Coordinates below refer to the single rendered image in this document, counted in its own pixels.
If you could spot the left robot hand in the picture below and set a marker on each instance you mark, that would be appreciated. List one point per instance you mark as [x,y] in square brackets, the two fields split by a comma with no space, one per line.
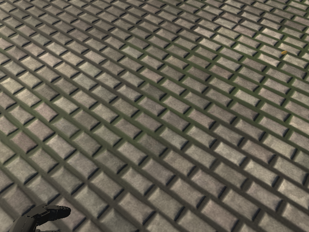
[38,216]

